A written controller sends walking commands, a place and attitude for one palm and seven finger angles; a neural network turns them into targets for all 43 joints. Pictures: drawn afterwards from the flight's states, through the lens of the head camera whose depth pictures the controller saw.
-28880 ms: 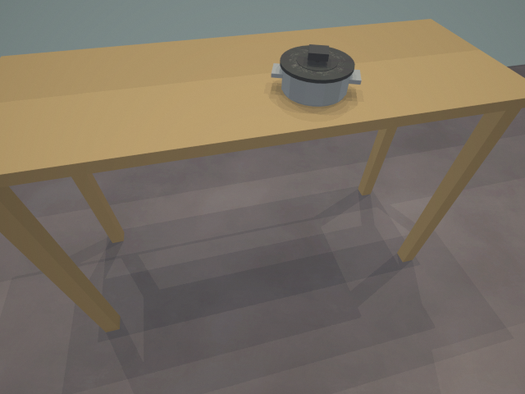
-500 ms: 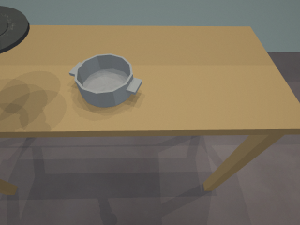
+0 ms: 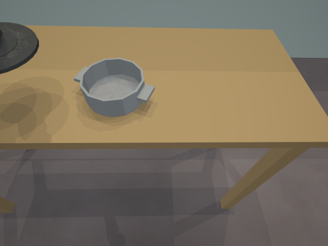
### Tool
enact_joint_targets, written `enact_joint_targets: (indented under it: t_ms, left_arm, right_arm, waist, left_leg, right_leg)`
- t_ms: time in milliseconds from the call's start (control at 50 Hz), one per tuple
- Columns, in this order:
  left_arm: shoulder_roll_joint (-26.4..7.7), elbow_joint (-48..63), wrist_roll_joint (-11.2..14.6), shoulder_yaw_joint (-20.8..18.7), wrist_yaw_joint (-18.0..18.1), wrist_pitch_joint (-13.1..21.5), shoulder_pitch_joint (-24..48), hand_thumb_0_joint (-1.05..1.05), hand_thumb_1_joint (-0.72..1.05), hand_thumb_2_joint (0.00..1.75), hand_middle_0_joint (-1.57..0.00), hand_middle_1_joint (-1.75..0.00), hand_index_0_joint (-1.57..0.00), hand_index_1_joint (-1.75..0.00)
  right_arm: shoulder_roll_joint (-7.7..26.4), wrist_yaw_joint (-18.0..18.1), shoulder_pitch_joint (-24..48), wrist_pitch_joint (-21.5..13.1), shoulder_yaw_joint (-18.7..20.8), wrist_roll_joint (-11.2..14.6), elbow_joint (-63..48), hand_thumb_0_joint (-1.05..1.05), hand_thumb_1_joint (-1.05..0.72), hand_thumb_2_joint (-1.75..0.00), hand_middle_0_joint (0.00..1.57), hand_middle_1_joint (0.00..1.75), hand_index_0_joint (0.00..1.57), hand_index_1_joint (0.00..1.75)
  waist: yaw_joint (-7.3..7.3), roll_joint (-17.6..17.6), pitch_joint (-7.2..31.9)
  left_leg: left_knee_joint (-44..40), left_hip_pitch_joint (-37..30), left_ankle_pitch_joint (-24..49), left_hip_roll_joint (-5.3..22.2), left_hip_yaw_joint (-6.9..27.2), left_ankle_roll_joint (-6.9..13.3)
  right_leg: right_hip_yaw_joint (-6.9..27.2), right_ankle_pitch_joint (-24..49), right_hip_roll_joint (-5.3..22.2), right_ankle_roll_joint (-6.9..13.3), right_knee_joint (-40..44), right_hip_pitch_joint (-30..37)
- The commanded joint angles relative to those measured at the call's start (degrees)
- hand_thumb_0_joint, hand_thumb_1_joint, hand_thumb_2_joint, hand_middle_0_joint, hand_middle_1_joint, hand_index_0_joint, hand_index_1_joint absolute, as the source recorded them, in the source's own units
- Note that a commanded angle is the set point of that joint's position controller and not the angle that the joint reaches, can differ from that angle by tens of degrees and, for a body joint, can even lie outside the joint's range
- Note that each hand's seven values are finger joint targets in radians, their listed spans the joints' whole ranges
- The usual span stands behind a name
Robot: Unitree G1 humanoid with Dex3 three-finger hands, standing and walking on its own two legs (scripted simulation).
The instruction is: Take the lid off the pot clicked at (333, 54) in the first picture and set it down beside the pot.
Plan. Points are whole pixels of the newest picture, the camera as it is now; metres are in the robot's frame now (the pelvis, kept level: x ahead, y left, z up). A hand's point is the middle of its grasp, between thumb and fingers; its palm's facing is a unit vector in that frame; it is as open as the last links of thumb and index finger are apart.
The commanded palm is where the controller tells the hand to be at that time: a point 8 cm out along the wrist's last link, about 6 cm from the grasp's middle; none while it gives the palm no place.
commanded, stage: lower the lid onto the table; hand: left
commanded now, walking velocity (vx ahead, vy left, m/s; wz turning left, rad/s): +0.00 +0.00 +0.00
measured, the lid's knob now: out of the picture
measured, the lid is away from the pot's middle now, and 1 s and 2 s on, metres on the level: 0.23 0.22 0.24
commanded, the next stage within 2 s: open the fingers wide in 1.84 s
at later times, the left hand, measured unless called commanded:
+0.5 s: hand out of the picture +0.47 +0.32 +0.22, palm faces -0.33 -0.21 -0.92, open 8.1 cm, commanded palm +0.49 +0.32 +0.28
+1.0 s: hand (1, 67) +0.48 +0.32 +0.18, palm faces -0.39 -0.22 -0.89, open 8.1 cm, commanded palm +0.51 +0.33 +0.24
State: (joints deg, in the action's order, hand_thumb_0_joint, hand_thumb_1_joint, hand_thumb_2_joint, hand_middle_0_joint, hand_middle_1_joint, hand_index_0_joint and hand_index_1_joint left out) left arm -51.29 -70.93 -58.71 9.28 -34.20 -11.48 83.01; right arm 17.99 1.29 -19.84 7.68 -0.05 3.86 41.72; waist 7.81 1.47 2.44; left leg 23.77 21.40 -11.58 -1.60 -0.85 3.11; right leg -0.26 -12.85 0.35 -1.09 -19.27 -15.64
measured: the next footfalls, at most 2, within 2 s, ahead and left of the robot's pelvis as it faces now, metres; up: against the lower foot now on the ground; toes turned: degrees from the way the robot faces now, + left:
none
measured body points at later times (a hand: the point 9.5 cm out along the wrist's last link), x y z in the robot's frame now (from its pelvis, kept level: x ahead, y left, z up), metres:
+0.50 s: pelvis +0.00 +0.01 +0.00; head +0.06 +0.01 +0.44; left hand +0.48 +0.33 +0.27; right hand +0.00 -0.28 -0.12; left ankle -0.01 +0.08 -0.74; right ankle -0.05 -0.14 -0.74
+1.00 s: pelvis -0.01 +0.01 -0.01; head +0.07 +0.02 +0.44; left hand +0.50 +0.33 +0.23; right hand -0.03 -0.28 -0.12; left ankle -0.01 +0.08 -0.74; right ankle -0.05 -0.14 -0.74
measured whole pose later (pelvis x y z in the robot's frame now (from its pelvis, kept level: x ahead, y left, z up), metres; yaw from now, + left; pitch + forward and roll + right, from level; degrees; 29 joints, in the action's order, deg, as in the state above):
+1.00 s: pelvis -0.01 +0.01 -0.01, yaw -1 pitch +12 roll -2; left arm -50.4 -76.5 -58.1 8.3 -30.5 -4.3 79.7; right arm 17.6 2.6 -21.8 7.5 -0.2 4.3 42.7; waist 9.8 0.9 3.4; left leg 29.7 27.9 -13.8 -1.2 -1.1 3.7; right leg 0.0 -14.2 0.0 -1.7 -23.7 -21.5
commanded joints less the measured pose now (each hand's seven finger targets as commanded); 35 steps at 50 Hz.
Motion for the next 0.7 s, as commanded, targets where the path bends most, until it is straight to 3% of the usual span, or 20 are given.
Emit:
enact_joint_targets:
  t_ms: [0,20,60,100,120,140,160,200,260,300,320,360,400,460,500,520,560,600,620,680]
  left_arm:
    - [-12.06,14.16,-0.65,-2.06,3.11,1.19,31.54,0.0,0.72,0.95,-0.97,-1.2,-0.65,-1.08]
    - [-13.64,12.59,-0.98,-3.28,3.31,1.12,30.35,0.0,0.72,0.95,-0.97,-1.2,-0.65,-1.08]
    - [-11.53,10.35,-0.59,-1.57,3.38,1.3,29.31,0.0,0.72,0.95,-0.97,-1.2,-0.65,-1.08]
    - [-10.34,13.88,-0.08,-0.74,3.42,1.89,31.27,0.0,0.72,0.95,-0.97,-1.2,-0.65,-1.08]
    - [-13.95,15.54,-0.75,-3.69,3.87,2.21,32.19,0.0,0.72,0.95,-0.97,-1.2,-0.65,-1.08]
    - [-11.35,13.68,-0.89,-1.5,3.85,2.25,31.94,0.0,0.72,0.95,-0.97,-1.2,-0.65,-1.08]
    - [-12.31,13.18,-0.7,-2.93,4.0,2.38,31.08,0.0,0.72,0.95,-0.97,-1.2,-0.65,-1.08]
    - [-9.66,12.43,0.02,-1.11,3.66,2.71,29.04,0.0,0.72,0.95,-0.97,-1.2,-0.65,-1.08]
    - [-11.14,11.02,-0.2,-2.34,4.08,2.79,28.13,0.0,0.72,0.95,-0.97,-1.2,-0.65,-1.08]
    - [-10.32,12.11,0.29,-1.69,4.07,3.4,28.15,0.0,0.72,0.95,-0.97,-1.2,-0.65,-1.08]
    - [-13.48,12.92,-0.43,-4.05,4.45,3.58,28.94,0.0,0.72,0.95,-0.97,-1.2,-0.65,-1.08]
    - [-13.89,12.64,-0.5,-4.14,4.64,3.97,29.66,0.0,0.72,0.95,-0.97,-1.2,-0.65,-1.08]
    - [-12.1,11.2,0.07,-2.83,4.52,4.42,27.78,0.0,0.72,0.95,-0.97,-1.2,-0.65,-1.08]
    - [-12.72,9.74,-0.11,-3.1,4.92,4.5,27.62,0.0,0.72,0.95,-0.97,-1.2,-0.65,-1.08]
    - [-11.51,10.97,0.27,-2.3,4.95,5.04,27.66,0.0,0.72,0.95,-0.97,-1.2,-0.65,-1.08]
    - [-12.37,11.03,-0.16,-2.69,5.1,5.07,29.12,0.0,0.72,0.95,-0.97,-1.2,-0.65,-1.08]
    - [-10.68,10.5,0.04,-1.52,5.2,5.0,29.89,0.0,0.72,0.95,-0.97,-1.2,-0.65,-1.08]
    - [-10.44,10.67,0.34,-1.63,5.27,5.45,28.35,0.0,0.72,0.95,-0.97,-1.2,-0.65,-1.08]
    - [-12.87,10.13,-0.25,-3.34,5.44,5.58,28.45,0.0,0.72,0.95,-0.97,-1.2,-0.65,-1.08]
    - [-11.95,6.54,-0.16,-2.16,5.56,5.65,26.91,0.0,0.72,0.95,-0.97,-1.2,-0.65,-1.08]
  right_arm:
    - [10.16,1.08,-5.1,-1.39,3.27,-0.27,-3.42,0.0,-0.9,-0.9,0.2,0.3,0.2,0.3]
    - [10.24,0.97,-4.86,-1.16,3.17,-0.35,-3.26,0.0,-0.9,-0.9,0.2,0.3,0.2,0.3]
    - [10.12,1.11,-4.4,-0.92,2.88,-0.01,-3.17,0.0,-0.9,-0.9,0.2,0.3,0.2,0.3]
    - [10.26,1.0,-4.68,-1.09,3.19,-0.05,-3.36,0.0,-0.9,-0.9,0.2,0.3,0.2,0.3]
    - [10.48,0.83,-4.58,-0.94,3.25,-0.39,-3.37,0.0,-0.9,-0.9,0.2,0.3,0.2,0.3]
    - [9.97,0.92,-4.32,-1.03,3.13,-0.28,-3.54,0.0,-0.9,-0.9,0.2,0.3,0.2,0.3]
    - [10.14,1.0,-4.82,-0.94,3.25,-0.22,-3.2,0.0,-0.9,-0.9,0.2,0.3,0.2,0.3]
    - [10.14,1.02,-5.25,-1.08,3.31,-0.05,-3.37,0.0,-0.9,-0.9,0.2,0.3,0.2,0.3]
    - [10.26,1.08,-4.98,-0.63,3.2,-0.06,-3.23,0.0,-0.9,-0.9,0.2,0.3,0.2,0.3]
    - [10.36,1.16,-5.4,-0.75,3.28,0.05,-3.22,0.0,-0.9,-0.9,0.2,0.3,0.2,0.3]
    - [10.51,1.07,-5.44,-0.58,3.38,-0.25,-3.26,0.0,-0.9,-0.9,0.2,0.3,0.2,0.3]
    - [10.28,1.23,-5.3,-0.46,3.31,-0.15,-3.21,0.0,-0.9,-0.9,0.2,0.3,0.2,0.3]
    - [10.24,1.38,-5.87,-0.71,3.34,0.06,-3.16,0.0,-0.9,-0.9,0.2,0.3,0.2,0.3]
    - [10.39,1.44,-5.68,-0.41,3.21,0.09,-3.04,0.0,-0.9,-0.9,0.2,0.3,0.2,0.3]
    - [10.43,1.53,-6.14,-0.57,3.36,0.16,-3.14,0.0,-0.9,-0.9,0.2,0.3,0.2,0.3]
    - [10.61,1.42,-6.07,-0.32,3.31,0.05,-2.75,0.0,-0.9,-0.9,0.2,0.3,0.2,0.3]
    - [10.5,1.49,-6.13,-0.39,3.35,0.13,-2.6,0.0,-0.9,-0.9,0.2,0.3,0.2,0.3]
    - [10.61,1.73,-7.14,-0.72,3.43,0.17,-2.49,0.0,-0.9,-0.9,0.2,0.3,0.2,0.3]
    - [10.75,1.67,-7.07,-0.58,3.37,-0.03,-2.24,0.0,-0.9,-0.9,0.2,0.3,0.2,0.3]
    - [10.62,1.99,-7.24,-0.63,3.17,0.15,-1.96,0.0,-0.9,-0.9,0.2,0.3,0.2,0.3]
  waist:
    - [0.21,6.57,23.93]
    - [0.13,5.17,23.74]
    - [0.46,4.62,21.34]
    - [0.17,8.78,23.11]
    - [-0.27,9.04,25.56]
    - [0.28,9.22,24.52]
    - [0.25,7.57,24.18]
    - [0.36,7.65,23.16]
    - [0.48,4.63,22.74]
    - [0.28,5.98,23.28]
    - [0.17,5.03,24.96]
    - [0.31,4.94,25.24]
    - [0.49,5.72,23.61]
    - [0.67,5.06,22.43]
    - [0.6,7.29,22.99]
    - [0.75,6.98,23.51]
    - [1.04,7.38,22.45]
    - [0.98,7.92,23.37]
    - [0.86,6.92,24.06]
    - [1.44,4.93,21.93]
  left_leg:
    - [3.07,-21.42,28.9,-0.23,0.84,1.24]
    - [3.01,-20.65,27.2,-0.29,0.99,1.4]
    - [2.41,-18.95,23.99,-0.21,1.09,1.33]
    - [2.88,-21.62,27.79,0.04,1.27,0.67]
    - [3.5,-22.77,29.17,0.01,1.67,0.84]
    - [3.88,-22.73,29.51,-0.06,1.81,0.91]
    - [3.82,-22.64,29.43,0.21,2.04,0.82]
    - [3.96,-22.16,30.44,0.14,1.68,0.55]
    - [3.76,-20.07,25.88,-0.13,1.8,1.05]
    - [3.85,-20.75,27.95,-0.03,1.58,0.71]
    - [4.18,-20.77,27.41,-0.17,1.85,1.0]
    - [4.38,-20.07,26.66,-0.3,1.62,1.27]
    - [4.55,-19.73,27.16,-0.25,1.36,0.97]
    - [4.21,-18.41,23.34,-0.25,1.73,1.16]
    - [4.54,-19.71,25.5,-0.12,1.66,0.76]
    - [4.55,-19.73,24.71,0.02,2.17,0.69]
    - [4.26,-19.69,22.46,0.05,2.36,0.81]
    - [4.87,-20.78,25.98,0.15,2.22,0.42]
    - [5.2,-20.03,24.96,0.0,2.24,0.76]
    - [4.83,-16.71,19.85,-0.43,1.64,1.23]
  right_leg:
    - [-1.4,18.72,-3.13,2.3,0.34,0.56]
    - [-1.17,17.66,-3.14,1.95,0.28,0.75]
    - [-1.56,15.75,-3.1,2.04,0.27,-0.33]
    - [-1.77,16.62,-3.15,2.54,0.03,-1.28]
    - [-1.34,17.01,-3.38,2.32,-0.3,-0.67]
    - [-1.58,16.57,-3.48,2.35,-0.34,-2.02]
    - [-1.7,16.39,-3.53,2.26,-0.38,-1.92]
    - [-2.06,17.23,-3.53,2.46,-0.52,-2.42]
    - [-1.81,15.47,-3.51,2.09,-0.73,-2.32]
    - [-2.05,16.75,-3.4,2.45,-1.0,-2.31]
    - [-1.63,16.44,-3.58,2.1,-1.18,-1.73]
    - [-1.47,16.92,-3.52,2.09,-1.4,-1.15]
    - [-1.88,17.01,-3.58,2.38,-1.43,-2.13]
    - [-1.76,14.55,-3.64,2.2,-1.3,-3.05]
    - [-1.99,15.13,-3.67,2.53,-1.45,-3.88]
    - [-1.91,14.14,-3.88,2.32,-1.46,-4.15]
    - [-2.0,12.49,-3.92,2.38,-1.11,-5.3]
    - [-2.37,14.15,-4.0,2.66,-1.55,-5.54]
    - [-1.89,14.16,-4.13,2.32,-1.6,-4.91]
    - [-1.87,13.12,-3.98,2.19,-1.61,-4.8]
